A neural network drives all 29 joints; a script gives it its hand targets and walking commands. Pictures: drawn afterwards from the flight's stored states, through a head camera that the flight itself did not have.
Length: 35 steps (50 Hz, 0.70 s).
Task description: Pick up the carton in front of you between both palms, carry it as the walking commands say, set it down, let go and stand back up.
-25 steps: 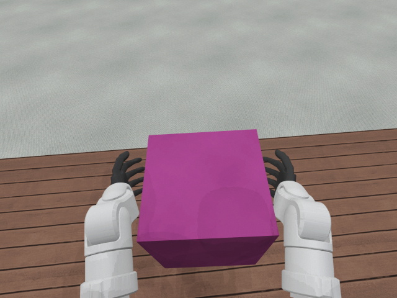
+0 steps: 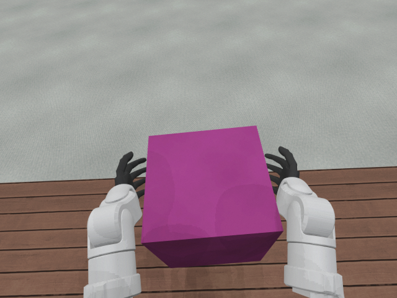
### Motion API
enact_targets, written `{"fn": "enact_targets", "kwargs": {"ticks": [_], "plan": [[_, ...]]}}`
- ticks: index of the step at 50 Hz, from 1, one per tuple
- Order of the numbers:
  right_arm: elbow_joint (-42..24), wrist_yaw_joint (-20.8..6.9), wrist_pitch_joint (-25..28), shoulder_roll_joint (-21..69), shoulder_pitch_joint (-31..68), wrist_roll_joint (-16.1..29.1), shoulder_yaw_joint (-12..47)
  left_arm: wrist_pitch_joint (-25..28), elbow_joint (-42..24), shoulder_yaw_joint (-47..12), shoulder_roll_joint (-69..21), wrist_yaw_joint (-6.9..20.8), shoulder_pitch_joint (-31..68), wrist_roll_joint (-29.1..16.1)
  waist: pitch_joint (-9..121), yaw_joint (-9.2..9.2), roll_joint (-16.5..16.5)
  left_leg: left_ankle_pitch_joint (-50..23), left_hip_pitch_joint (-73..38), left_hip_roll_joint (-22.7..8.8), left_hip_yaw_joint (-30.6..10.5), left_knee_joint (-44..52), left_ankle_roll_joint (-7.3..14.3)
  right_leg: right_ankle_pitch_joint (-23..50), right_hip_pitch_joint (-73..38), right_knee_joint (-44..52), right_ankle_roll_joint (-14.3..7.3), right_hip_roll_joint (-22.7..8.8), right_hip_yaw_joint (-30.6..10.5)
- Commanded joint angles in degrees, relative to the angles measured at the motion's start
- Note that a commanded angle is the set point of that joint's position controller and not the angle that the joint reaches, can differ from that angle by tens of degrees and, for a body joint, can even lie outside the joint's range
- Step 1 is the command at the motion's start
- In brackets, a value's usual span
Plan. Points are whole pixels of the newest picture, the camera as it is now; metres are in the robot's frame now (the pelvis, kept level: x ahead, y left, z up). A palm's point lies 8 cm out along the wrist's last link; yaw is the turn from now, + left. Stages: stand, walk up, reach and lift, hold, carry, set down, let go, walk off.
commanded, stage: carry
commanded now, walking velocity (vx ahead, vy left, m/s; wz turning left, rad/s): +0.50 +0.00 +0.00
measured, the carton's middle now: (209, 203) +0.32 +0.00 +0.00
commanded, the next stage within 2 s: none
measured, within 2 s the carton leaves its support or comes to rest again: neither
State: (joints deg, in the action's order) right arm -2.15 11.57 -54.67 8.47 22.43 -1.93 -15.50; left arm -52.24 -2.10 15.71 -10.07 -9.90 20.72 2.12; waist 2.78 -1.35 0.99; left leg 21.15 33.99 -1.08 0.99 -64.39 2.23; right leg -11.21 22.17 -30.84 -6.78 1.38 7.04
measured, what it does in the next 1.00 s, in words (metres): goes down: left foot, then right foot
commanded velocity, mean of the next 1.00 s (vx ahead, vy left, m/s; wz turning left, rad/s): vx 0.50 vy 0.00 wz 0.00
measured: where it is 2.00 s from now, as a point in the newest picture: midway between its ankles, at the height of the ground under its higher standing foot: (219, 138)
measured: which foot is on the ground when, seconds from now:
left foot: up 0.00-0.28, down 0.30-0.78, up 0.80-1.00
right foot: down 0.00-0.30, up 0.32-0.76, down 0.78-1.00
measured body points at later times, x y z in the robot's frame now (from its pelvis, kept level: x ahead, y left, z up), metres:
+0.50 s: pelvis +0.32 +0.01 -0.03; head +0.34 +0.01 +0.42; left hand +0.66 +0.15 +0.03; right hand +0.63 -0.17 +0.03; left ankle +0.33 +0.07 -0.76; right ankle +0.29 -0.12 -0.68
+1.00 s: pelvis +0.63 -0.08 -0.04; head +0.66 -0.10 +0.41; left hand +0.95 +0.09 +0.03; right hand +0.97 -0.23 +0.02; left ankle +0.63 +0.08 -0.71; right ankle +0.62 -0.11 -0.78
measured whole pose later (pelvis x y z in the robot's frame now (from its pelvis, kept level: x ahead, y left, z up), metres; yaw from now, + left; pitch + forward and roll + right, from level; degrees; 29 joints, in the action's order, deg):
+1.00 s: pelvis +0.63 -0.08 -0.04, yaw +1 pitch +5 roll +2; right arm -1.7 11.5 -54.9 9.0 22.6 -2.8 -15.3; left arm -52.3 -2.4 16.2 -10.1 -9.3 20.0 2.1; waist 2.2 -1.0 1.0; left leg 17.2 35.9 -2.3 0.8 -61.3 2.1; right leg -10.6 19.0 -28.1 -7.4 2.4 7.4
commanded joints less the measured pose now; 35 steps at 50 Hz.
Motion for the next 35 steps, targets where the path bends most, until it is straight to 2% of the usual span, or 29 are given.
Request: {"fn": "enact_targets", "kwargs": {"ticks": [1, 3, 4, 5, 6, 8, 10, 11, 12, 13, 14, 15, 16, 17, 18, 19, 20, 21, 22, 23, 24, 26, 27, 28, 29, 30, 31, 33, 35], "plan": [[-7.2, -0.31, 3.47, 43.35, 32.35, 7.59, 35.58, 1.24, -7.69, -37.41, -41.62, 0.48, 32.05, -9.35, 22.06, -0.53, -6.41, -4.39, 8.56, -2.77, -1.5, 5.63, -0.47, 24.15, -25.46, 8.37, -6.05, -16.24, -18.35], [-6.16, 0.11, 3.53, 40.89, 29.04, 5.97, 35.34, 1.26, -7.96, -38.05, -39.9, 0.49, 30.8, -10.16, 20.55, -1.45, -7.05, -8.52, 11.53, -1.53, 0.32, 9.47, -0.05, 32.14, -29.32, 7.17, -4.71, -13.46, -15.64], [-8.38, 0.39, 3.82, 39.28, 29.76, 6.37, 35.5, 1.1, -7.46, -38.17, -39.39, 0.57, 28.51, -10.28, 20.73, -0.39, -7.23, -10.93, 10.3, -1.17, 0.94, 11.59, 0.19, 36.36, -28.2, 6.6, -3.37, -13.09, -12.49], [-8.17, 0.31, 3.44, 39.74, 29.08, 6.46, 35.42, 1.17, -9.25, -37.95, -38.36, 0.2, 28.8, -9.69, 19.24, -2.07, -6.22, -14.8, 9.93, -0.44, 3.46, 16.17, 0.09, 39.74, -28.23, 6.5, -2.97, -11.7, -11.53], [-8.05, 0.38, 3.3, 39.33, 28.14, 6.67, 35.76, 0.86, -8.77, -37.73, -37.22, 0.04, 27.55, -9.6, 18.68, -2.03, -8.06, -17.25, 9.92, 0.67, 3.37, 21.21, 0.17, 39.14, -30.27, 5.83, -3.17, -9.26, -9.63], [-7.63, 0.5, 2.61, 37.54, 26.33, 5.41, 33.84, 0.28, -7.7, -37.42, -36.77, -0.23, 25.87, -8.55, 17.58, -3.11, -5.09, -24.34, 5.34, 1.61, 5.64, 29.63, 0.66, 39.94, -30.31, 5.12, -2.52, -8.17, -7.62], [-6.37, 0.49, 1.94, 36.57, 24.43, 4.6, 33.86, 0.13, -5.98, -36.76, -34.95, -0.73, 24.86, -8.27, 15.02, -3.21, -7.54, -26.51, -0.38, 2.33, 5.13, 36.45, 2.13, 38.29, -27.93, 4.53, -2.01, -8.71, -7.61], [-8.7, 0.31, 2.08, 35.3, 26.79, 4.52, 34.02, -0.1, -5.27, -37.29, -36.56, -0.63, 23.95, -8.3, 14.53, -3.97, -6.02, -28.92, -2.95, 4.68, 8.72, 36.97, 2.78, 41.48, -27.46, 3.14, -1.27, -8.16, -7.25], [-8.05, 0.26, 1.69, 36.89, 27.14, 4.48, 33.08, 0.12, -7.28, -37.84, -36.92, -0.4, 26.58, -8.88, 17.09, -2.07, -8.39, -28.89, -7.71, 5.03, 8.72, 39.31, 3.35, 43.46, -28.24, -2.28, -0.89, -7.28, -4.87], [-7.09, 0.12, 1.62, 35.59, 26.38, 4.07, 31.94, -0.29, -6.28, -37.77, -37.53, -0.38, 27.1, -9.01, 19.42, -0.04, -7.11, -30.03, -17.2, 4.81, 8.14, 40.95, 3.8, 43.44, -24.83, -8.38, 0.61, -7.4, -5.48], [-4.74, 0.37, 1.04, 35.58, 22.99, 2.59, 31.0, -0.62, -5.03, -37.5, -36.97, -0.61, 27.35, -8.8, 21.26, 2.04, -4.9, -29.33, -27.03, 3.5, 8.7, 40.79, 3.84, 37.31, -18.64, -16.7, 1.83, -6.44, -3.06], [-4.02, 0.25, 1.0, 35.2, 20.46, 1.89, 30.43, -0.64, -7.48, -37.99, -36.79, -0.36, 30.12, -9.59, 24.73, 3.61, 0.26, -38.94, -39.57, -6.46, -3.76, 34.33, 5.27, 16.71, -6.64, -28.19, 3.57, -4.75, -2.62], [-2.39, 0.87, 1.13, 33.45, 22.61, 1.5, 30.02, -1.35, -4.02, -38.45, -38.38, -0.54, 27.99, -8.93, 31.03, 4.43, 13.79, -39.39, -54.93, -21.91, -28.4, 33.99, 16.03, -19.41, 12.95, -44.87, 6.06, 3.81, -4.71], [-1.89, 0.68, 1.41, 34.87, 21.07, 3.26, 30.86, -1.26, -5.47, -37.99, -38.18, -0.9, 28.49, -9.11, 33.13, 6.13, 13.54, -30.03, -58.78, -21.51, -34.76, 36.4, 18.85, -22.31, 20.41, -53.16, 4.82, 3.18, -8.54], [-3.06, 0.33, 1.71, 38.05, 23.55, 4.88, 32.12, -1.25, -3.32, -36.98, -40.22, -1.03, 29.05, -9.18, 29.67, 5.58, 9.64, -27.19, -52.17, -18.06, -30.38, 37.95, 16.8, -19.35, 22.37, -52.47, 3.43, 1.0, -9.88], [-2.39, -0.18, 1.9, 40.36, 26.68, 5.99, 34.33, -1.08, -2.17, -34.59, -40.2, -1.36, 29.8, -6.45, 25.35, 5.36, 2.48, -23.65, -44.63, -16.65, -28.35, 39.92, 15.9, -17.5, 21.74, -50.29, 3.72, -0.35, -9.75], [-4.53, -0.97, 2.59, 42.9, 30.16, 8.07, 36.23, -0.69, -2.11, -34.03, -41.21, -1.31, 29.1, -5.58, 23.08, 5.14, -0.96, -22.16, -41.72, -16.16, -25.92, 41.44, 15.06, -15.6, 22.11, -46.01, 3.79, -2.1, -9.97], [-5.56, -1.69, 3.34, 44.16, 33.54, 9.46, 37.25, 0.14, -0.94, -33.37, -42.61, -0.97, 29.64, -5.02, 21.9, 3.49, -1.19, -21.07, -35.4, -14.89, -22.84, 43.36, 12.93, -13.33, 17.75, -40.86, 3.84, -3.34, -9.62], [-7.47, -2.42, 4.09, 46.35, 35.99, 10.98, 39.27, 0.9, -2.08, -33.77, -43.34, -0.82, 31.24, -5.07, 21.97, 2.26, 1.22, -16.77, -33.52, -14.48, -21.29, 43.93, 10.59, -11.54, 16.08, -37.65, 3.76, -4.04, -10.16], [-6.79, -2.81, 4.44, 46.95, 37.63, 11.71, 39.88, 1.29, -0.71, -33.42, -43.75, -0.84, 30.39, -4.07, 21.53, 2.5, 2.7, -16.09, -32.56, -12.26, -16.64, 44.73, 10.18, -9.84, 15.47, -35.07, 4.33, -3.18, -8.15], [-6.37, -2.57, 4.72, 45.61, 35.29, 11.17, 40.02, 1.5, -0.85, -33.74, -43.84, -0.43, 27.67, -3.92, 21.31, 3.03, 3.68, -16.84, -31.9, -12.71, -16.51, 45.06, 11.43, -10.25, 15.34, -31.21, 4.52, -3.37, -7.75], [-6.59, -2.36, 5.15, 45.01, 34.46, 10.75, 40.19, 2.02, -0.28, -34.08, -42.66, -0.43, 26.53, -3.22, 19.86, 4.31, 3.35, -29.15, -35.57, -14.04, -14.65, 44.13, 12.02, -5.73, 19.94, -25.98, 5.44, -4.95, -7.36], [-5.27, -2.04, 4.97, 45.19, 33.87, 9.45, 38.89, 1.91, 0.77, -33.91, -43.92, -0.35, 27.2, -4.16, 19.29, 4.05, 2.76, -32.95, -33.65, -11.86, -10.13, 43.27, 11.24, -3.62, 18.09, -21.62, 5.55, -5.2, -6.54], [-2.42, -1.68, 4.43, 43.24, 27.71, 8.06, 36.76, 2.05, -1.76, -34.9, -41.91, -0.46, 27.03, -4.45, 18.19, 4.49, 4.37, -36.18, -33.89, -11.09, -9.39, 42.95, 10.5, -0.02, 17.96, -18.32, 5.63, -4.29, -5.55], [-4.26, -1.45, 4.78, 42.43, 28.47, 7.62, 37.11, 1.93, -1.21, -34.99, -41.27, -0.62, 26.99, -4.44, 17.32, 4.46, 4.75, -38.89, -33.38, -10.15, -7.63, 42.96, 9.51, 4.11, 17.34, -14.87, 5.66, -4.03, -4.42], [-4.08, -1.28, 4.68, 41.89, 28.09, 8.19, 37.09, 1.79, -0.58, -34.82, -40.52, -0.69, 26.83, -5.47, 17.07, 5.99, 4.2, -42.67, -37.04, -9.12, -6.69, 41.87, 8.59, 5.28, 17.94, -11.9, 5.57, -2.68, -2.86], [-7.18, -1.2, 4.86, 42.57, 30.0, 9.89, 38.28, 2.04, -2.8, -34.43, -40.73, -1.05, 27.33, -5.83, 18.32, 5.6, 5.0, -44.74, -38.06, -8.55, -5.48, 41.0, 8.21, 7.47, 16.53, -9.12, 5.44, -2.56, -3.4], [-5.98, -0.29, 4.08, 39.56, 27.81, 7.93, 36.57, 1.48, -3.62, -34.64, -38.41, -1.38, 28.06, -6.44, 16.68, 5.64, 4.99, -45.47, -38.77, -7.3, -3.54, 39.97, 7.65, 10.87, 14.22, -3.05, 4.72, -1.21, -1.74], [-4.2, 0.37, 3.27, 36.99, 26.2, 6.8, 35.66, 0.54, -3.15, -33.63, -35.28, -1.65, 26.06, -5.47, 14.92, 5.69, 8.38, -43.62, -37.21, -8.46, -2.84, 40.46, 6.67, 12.19, 9.35, 0.62, 3.31, -1.63, -1.11]]}}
